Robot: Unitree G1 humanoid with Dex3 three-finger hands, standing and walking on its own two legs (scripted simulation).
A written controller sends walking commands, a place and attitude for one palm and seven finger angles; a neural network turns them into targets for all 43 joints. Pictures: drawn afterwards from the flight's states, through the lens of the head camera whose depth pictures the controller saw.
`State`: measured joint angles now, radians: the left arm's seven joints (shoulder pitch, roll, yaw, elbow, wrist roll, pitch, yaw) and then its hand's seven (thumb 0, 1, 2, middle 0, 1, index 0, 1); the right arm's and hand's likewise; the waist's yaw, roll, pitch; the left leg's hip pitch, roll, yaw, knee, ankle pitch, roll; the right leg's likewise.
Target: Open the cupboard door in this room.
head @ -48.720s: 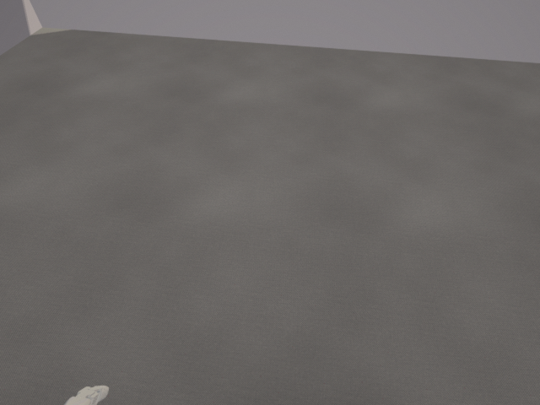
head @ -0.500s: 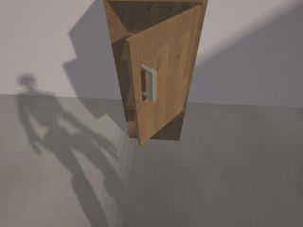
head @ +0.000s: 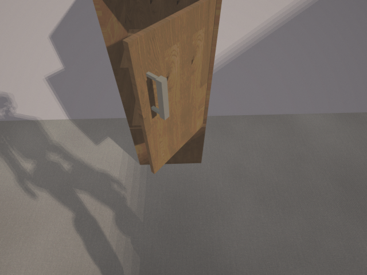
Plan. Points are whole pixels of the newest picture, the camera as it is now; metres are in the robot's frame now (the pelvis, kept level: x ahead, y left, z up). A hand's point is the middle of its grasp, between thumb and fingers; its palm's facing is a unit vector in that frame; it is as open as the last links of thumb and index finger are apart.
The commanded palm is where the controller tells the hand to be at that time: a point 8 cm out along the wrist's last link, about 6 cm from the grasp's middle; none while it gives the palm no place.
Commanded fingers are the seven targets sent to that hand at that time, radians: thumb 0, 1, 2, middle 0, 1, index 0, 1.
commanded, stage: walk to a spot facing it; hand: left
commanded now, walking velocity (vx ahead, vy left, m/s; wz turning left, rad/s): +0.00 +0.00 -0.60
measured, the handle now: (157, 96) +0.56 +0.11 +0.05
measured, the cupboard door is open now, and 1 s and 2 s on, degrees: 49 49 49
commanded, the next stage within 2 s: none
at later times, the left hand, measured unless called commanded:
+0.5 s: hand out of the picture +0.06 +0.16 -0.15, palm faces -0.15 -0.95 -0.27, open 7.4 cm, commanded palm none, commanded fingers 0.00 0.90 0.90 -0.20 -0.30 -0.20 -0.30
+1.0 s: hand (146, 259) +0.18 +0.11 -0.17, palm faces -0.50 -0.82 -0.29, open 7.4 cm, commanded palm none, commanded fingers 0.00 0.90 0.90 -0.20 -0.30 -0.20 -0.30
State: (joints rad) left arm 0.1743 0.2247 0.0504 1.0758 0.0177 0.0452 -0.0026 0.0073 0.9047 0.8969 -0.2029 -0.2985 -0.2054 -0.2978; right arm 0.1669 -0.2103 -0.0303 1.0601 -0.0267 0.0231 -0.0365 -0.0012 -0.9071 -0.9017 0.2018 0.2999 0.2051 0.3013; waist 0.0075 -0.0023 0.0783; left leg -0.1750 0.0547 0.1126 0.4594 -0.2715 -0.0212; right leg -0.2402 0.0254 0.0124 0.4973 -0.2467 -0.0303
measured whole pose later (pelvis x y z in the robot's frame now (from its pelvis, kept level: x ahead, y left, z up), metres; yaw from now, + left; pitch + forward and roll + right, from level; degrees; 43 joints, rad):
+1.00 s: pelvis -0.02 -0.03 -0.02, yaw -32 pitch +0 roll +0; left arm 0.15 0.26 0.08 0.89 0.02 0.03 -0.03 0.01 0.91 0.90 -0.20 -0.30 -0.20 -0.30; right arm 0.19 -0.27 -0.06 0.92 -0.02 0.05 -0.03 0.00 -0.91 -0.90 0.20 0.30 0.21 0.30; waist 0.00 0.03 0.13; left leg -0.39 0.11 0.02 0.99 -0.54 -0.07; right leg -0.37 0.01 0.01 0.67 -0.29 -0.02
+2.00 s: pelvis +0.10 -0.21 +0.01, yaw -67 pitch +2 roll +0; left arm 0.18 0.23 0.09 0.97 0.03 0.00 -0.06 0.01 0.91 0.90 -0.20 -0.30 -0.20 -0.30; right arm 0.31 -0.15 -0.02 0.98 -0.04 -0.08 -0.01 0.00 -0.91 -0.90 0.20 0.30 0.21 0.30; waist 0.01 -0.04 0.06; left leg -0.19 0.09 0.16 0.41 -0.24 -0.02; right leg -0.57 -0.06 -0.04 1.05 -0.27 -0.01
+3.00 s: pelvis +0.18 -0.68 -0.02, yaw -75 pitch -1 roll +2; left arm 0.19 0.21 0.08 1.01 0.03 -0.06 -0.03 0.01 0.92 0.90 -0.20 -0.30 -0.20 -0.30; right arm 0.38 -0.18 -0.06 1.11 -0.03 -0.01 0.01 0.00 -0.92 -0.90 0.20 0.30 0.20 0.30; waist -0.01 0.00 0.05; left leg -0.19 0.09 0.12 0.72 -0.47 -0.02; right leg -0.40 -0.07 -0.09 0.63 -0.22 -0.04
